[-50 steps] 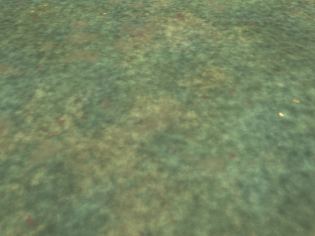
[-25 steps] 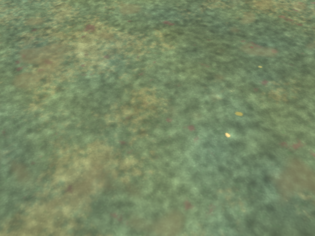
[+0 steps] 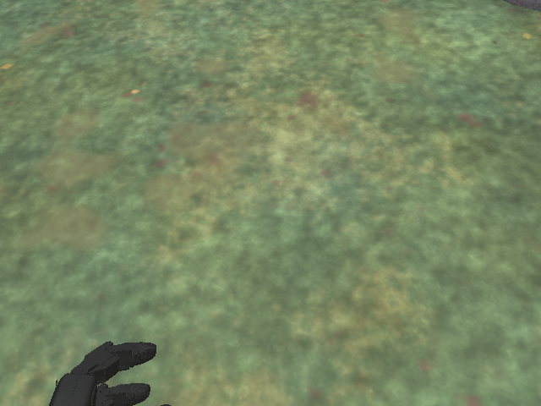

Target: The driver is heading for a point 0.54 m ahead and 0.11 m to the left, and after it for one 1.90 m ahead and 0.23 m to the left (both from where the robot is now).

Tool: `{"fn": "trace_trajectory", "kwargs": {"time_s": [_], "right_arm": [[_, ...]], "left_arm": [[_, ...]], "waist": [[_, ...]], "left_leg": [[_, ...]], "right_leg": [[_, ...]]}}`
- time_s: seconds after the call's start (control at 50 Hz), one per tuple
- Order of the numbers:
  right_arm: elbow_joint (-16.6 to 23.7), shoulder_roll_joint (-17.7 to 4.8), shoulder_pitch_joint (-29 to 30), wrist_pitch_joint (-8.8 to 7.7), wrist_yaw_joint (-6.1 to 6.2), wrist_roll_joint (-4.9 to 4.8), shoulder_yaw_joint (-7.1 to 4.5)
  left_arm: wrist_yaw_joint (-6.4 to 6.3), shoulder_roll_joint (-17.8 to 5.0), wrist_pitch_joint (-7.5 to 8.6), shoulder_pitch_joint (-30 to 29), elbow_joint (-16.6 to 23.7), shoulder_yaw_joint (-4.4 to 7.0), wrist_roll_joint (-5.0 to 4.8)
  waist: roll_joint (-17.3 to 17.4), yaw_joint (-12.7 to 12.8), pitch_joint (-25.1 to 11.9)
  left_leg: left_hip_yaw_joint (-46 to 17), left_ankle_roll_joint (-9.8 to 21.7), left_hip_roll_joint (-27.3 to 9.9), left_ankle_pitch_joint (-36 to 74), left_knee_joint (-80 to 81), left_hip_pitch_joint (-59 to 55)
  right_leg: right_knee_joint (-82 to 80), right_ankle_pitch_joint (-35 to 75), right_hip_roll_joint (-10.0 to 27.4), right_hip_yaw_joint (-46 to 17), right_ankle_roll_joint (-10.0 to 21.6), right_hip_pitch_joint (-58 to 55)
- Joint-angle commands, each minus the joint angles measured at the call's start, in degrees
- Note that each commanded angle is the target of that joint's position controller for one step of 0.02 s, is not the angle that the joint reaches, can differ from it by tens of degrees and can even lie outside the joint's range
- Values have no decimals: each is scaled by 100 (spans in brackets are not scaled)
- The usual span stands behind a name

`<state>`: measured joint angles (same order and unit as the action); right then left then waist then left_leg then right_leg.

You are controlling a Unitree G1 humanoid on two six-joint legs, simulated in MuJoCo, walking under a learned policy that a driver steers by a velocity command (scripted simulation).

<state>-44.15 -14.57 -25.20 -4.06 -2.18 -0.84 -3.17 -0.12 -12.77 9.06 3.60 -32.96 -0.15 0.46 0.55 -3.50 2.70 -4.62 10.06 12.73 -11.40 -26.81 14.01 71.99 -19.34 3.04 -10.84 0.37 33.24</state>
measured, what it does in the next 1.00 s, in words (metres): walks ahead, turning left: right foot, then left foot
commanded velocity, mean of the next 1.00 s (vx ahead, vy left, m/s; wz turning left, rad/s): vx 0.64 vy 0.00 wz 0.42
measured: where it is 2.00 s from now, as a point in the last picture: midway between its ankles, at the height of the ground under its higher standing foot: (250, 321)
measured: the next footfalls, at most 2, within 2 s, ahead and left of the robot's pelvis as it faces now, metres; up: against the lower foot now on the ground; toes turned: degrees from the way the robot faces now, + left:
right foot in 0.22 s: +0.44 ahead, -0.17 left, +0.00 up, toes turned +21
left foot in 0.66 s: +0.67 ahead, +0.21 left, +0.00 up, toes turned +34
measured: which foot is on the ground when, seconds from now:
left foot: down 0.00-0.22, up 0.24-0.64, down 0.66-1.00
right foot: up 0.00-0.20, down 0.22-0.66, up 0.68-1.00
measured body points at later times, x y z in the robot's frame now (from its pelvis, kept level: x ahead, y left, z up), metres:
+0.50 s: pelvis +0.42 -0.04 +0.00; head +0.44 -0.02 +0.45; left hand +0.27 +0.22 -0.12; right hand +0.75 -0.15 -0.05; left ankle +0.49 +0.14 -0.64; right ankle +0.40 -0.19 -0.73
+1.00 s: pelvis +0.63 +0.07 +0.01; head +0.67 +0.08 +0.45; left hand +0.63 +0.38 -0.10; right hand +0.87 -0.12 -0.10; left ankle +0.64 +0.19 -0.73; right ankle +0.75 -0.04 -0.68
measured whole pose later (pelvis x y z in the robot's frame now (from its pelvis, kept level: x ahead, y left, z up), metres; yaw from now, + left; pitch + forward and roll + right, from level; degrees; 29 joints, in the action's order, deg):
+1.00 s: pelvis +0.63 +0.07 +0.01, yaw +22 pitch +1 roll +2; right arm -42.0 -15.3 -7.0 -1.2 1.6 1.6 -3.1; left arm -1.2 -17.5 -2.7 11.4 -41.6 3.6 -1.1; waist -1.2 -0.1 3.9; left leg 12.9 3.1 -2.0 -7.9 -23.9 16.9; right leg 54.9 -14.5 7.1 0.7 -5.0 34.8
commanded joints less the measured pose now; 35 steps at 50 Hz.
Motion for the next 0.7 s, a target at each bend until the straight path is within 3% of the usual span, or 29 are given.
{"fn": "trace_trajectory", "kwargs": {"time_s": [0.02,0.06,0.08,0.12,0.16,0.18,0.2,0.22,0.24,0.26,0.28,0.3,0.32,0.34,0.38,0.4,0.44,0.48,0.52,0.54,0.58,0.6,0.62,0.64,0.66,0.68,0.7], "right_arm": [[679,-648,734,-146,160,-143,-143],[588,-726,683,-55,256,-177,-175],[526,-794,514,-24,260,-175,-206],[437,-831,337,-7,281,-244,-240],[385,-742,285,-3,304,-253,-254],[404,-753,368,11,301,-214,-271],[482,-765,556,25,265,-134,-269],[722,-471,897,46,210,76,-143],[945,287,-154,15,177,-112,81],[947,-202,-260,28,220,-414,114],[929,-601,382,83,251,-327,31],[1019,-723,933,103,231,-142,-7],[1157,-661,1356,94,200,-3,-25],[1251,-566,1437,121,144,-38,-41],[1325,-380,1420,242,87,-198,-13],[1379,-310,1483,293,67,-207,11],[1500,-309,1687,313,31,-115,40],[1566,-408,1900,248,-5,-17,39],[1560,-408,2289,167,-115,37,33],[1598,-296,2494,121,-180,39,62],[1663,-382,2467,50,-261,22,10],[1616,-538,2194,32,-253,48,-68],[1412,-762,1480,31,-202,65,-186],[1210,-929,809,41,-110,122,-268],[1067,-1366,390,69,15,281,-308],[1331,-1324,695,35,103,577,-91],[1277,-1065,480,72,35,513,-107]], "left_arm": [[-93,-631,-69,-94,456,182,127],[-57,-310,-76,-738,672,100,124],[-47,-319,-78,-872,727,132,48],[-50,-602,-75,-900,778,284,-143],[-62,-871,-30,-890,784,419,-270],[-74,-1045,9,-529,701,530,-289],[-83,-1207,34,346,541,656,-297],[-132,-1369,-16,1914,293,722,-283],[-59,-1830,-40,2358,183,738,12],[18,-1603,-58,2162,144,734,-27],[-34,-1053,-125,1798,241,644,-64],[-57,-933,-197,1662,118,596,-39],[-44,-938,-230,1595,-5,585,30],[-35,-842,-221,1480,-126,540,75],[34,-526,-194,1346,-392,449,-23],[52,-477,-196,1313,-516,432,-82],[24,-658,-200,1155,-647,465,-66],[-56,-902,-227,776,-660,499,-9],[-161,-1149,-245,895,-765,536,-4],[-175,-1254,-232,1245,-897,540,-41],[-154,-1609,-234,1665,-1096,585,-163],[-150,-1732,-264,1721,-1144,603,-229],[-131,-1741,-307,1668,-1184,581,-243],[-115,-1677,-325,1454,-1171,533,-280],[-103,-1292,-330,1616,-1030,419,-142],[12,-624,-310,2891,-1233,168,-48],[59,-1394,-309,2904,-1475,316,-271]], "waist": [[-373,459,287],[37,149,275],[227,-22,100],[462,-101,-104],[585,-31,-174],[612,231,-408],[622,769,-977],[496,1505,-2012],[-2050,830,-2930],[-2743,843,-2621],[-1795,1061,-1570],[-793,1063,-880],[-206,979,-496],[-192,780,-253],[-540,563,-91],[-539,479,13],[-418,350,306],[-362,247,558],[-153,436,454],[-75,572,336],[-346,469,45],[-508,249,-133],[-551,-193,-475],[-497,-686,-702],[378,-651,-1332],[1547,75,-2894],[835,-394,-3908]], "left_leg": [[-1933,903,-1209,572,1494,967],[-1488,545,-792,531,1338,1633],[-1590,422,-794,370,1311,1703],[-1994,267,-919,-167,1036,1148],[-2284,111,-1094,41,484,297],[-2280,-22,-1114,771,-95,-18],[-2053,-235,-1010,1610,-1166,-80],[-1680,-417,-943,1309,-2986,792],[-1087,-624,-308,-2357,-4956,2562],[-729,-605,-1023,-1822,-5843,3660],[-484,-642,-1270,-1228,-6067,4016],[-263,-655,-1428,-878,-5901,3875],[-210,-635,-1614,-714,-5670,3636],[-251,-613,-1804,-582,-5466,3417],[-202,-592,-2040,-680,-5287,3323],[-183,-597,-2121,-641,-5196,3439],[-121,-730,-2159,-174,-4860,3586],[212,-901,-2013,581,-3760,3125],[749,-892,-1728,1660,-2355,2266],[871,-837,-1516,1891,-1817,1700],[938,-602,-1047,1643,-1232,979],[914,-436,-855,1325,-1016,685],[759,-226,-807,1393,-726,-14],[556,-32,-980,2285,19,-962],[-443,249,-2090,5191,-473,-2515],[-2396,1339,-4016,8840,-1354,-4057],[-2615,1639,-4128,7638,-798,-3806]], "right_leg": [[-1551,570,52,580,-306,-22],[-3026,1812,-248,868,-403,-999],[-3418,2338,-452,929,-464,-1473],[-4075,2585,-552,632,-539,-1800],[-4526,2311,-493,419,-449,-1782],[-4605,2069,-519,458,-327,-2132],[-4425,1801,-349,481,-158,-3027],[-3751,891,420,-76,129,-4868],[-4807,-1103,1956,-3372,1069,-6597],[-5454,-3463,2335,-4921,1316,-6417],[-5574,-3309,1969,-3963,1099,-5633],[-5541,-1898,1683,-2812,892,-4759],[-5513,-675,1455,-2011,785,-4042],[-5594,-52,1287,-1410,746,-3511],[-5754,540,1132,-615,692,-3071],[-5830,825,1114,-293,666,-2951],[-5974,1897,1115,342,691,-2657],[-6041,3081,870,1187,589,-2136],[-5943,3605,612,1820,352,-2050],[-5871,3968,598,1843,312,-2041],[-5532,5502,818,1705,372,-2560],[-5158,6262,951,1646,414,-2891],[-4380,6604,988,1626,405,-3045],[-3356,6301,844,1741,287,-2747],[-1096,2222,174,1737,51,-1656],[1123,-2282,-570,498,-145,-491],[1517,-2036,-509,-484,-202,-492]]}}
